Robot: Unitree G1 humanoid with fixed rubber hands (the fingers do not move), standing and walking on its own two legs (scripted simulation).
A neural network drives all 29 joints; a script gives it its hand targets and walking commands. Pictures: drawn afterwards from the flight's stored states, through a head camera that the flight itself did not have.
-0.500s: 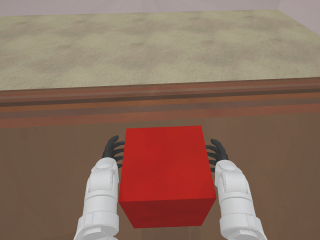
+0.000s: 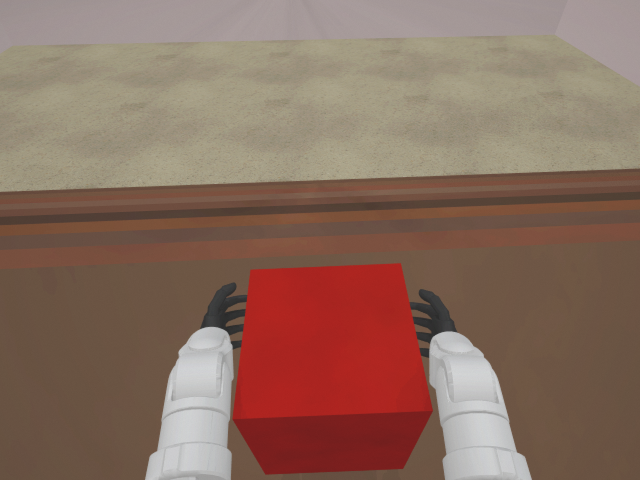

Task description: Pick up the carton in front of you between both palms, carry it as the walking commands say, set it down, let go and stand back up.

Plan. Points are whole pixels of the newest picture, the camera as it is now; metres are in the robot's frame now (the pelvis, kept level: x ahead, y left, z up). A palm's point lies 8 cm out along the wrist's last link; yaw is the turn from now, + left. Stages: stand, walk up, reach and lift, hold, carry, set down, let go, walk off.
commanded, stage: reach and lift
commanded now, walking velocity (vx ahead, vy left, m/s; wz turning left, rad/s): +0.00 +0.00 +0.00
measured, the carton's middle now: (330, 373) +0.29 +0.00 -0.05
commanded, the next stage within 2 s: hold in 0.16 s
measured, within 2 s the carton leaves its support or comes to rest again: neither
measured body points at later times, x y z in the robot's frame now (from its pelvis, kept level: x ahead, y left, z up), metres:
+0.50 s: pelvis -0.01 +0.00 +0.00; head -0.06 +0.00 +0.45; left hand +0.29 +0.16 +0.05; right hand +0.28 -0.15 +0.04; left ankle +0.00 +0.13 -0.75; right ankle +0.02 -0.12 -0.75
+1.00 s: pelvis +0.00 +0.00 +0.00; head -0.05 +0.00 +0.44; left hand +0.30 +0.16 +0.05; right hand +0.30 -0.15 +0.04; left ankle +0.00 +0.13 -0.74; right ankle +0.01 -0.12 -0.74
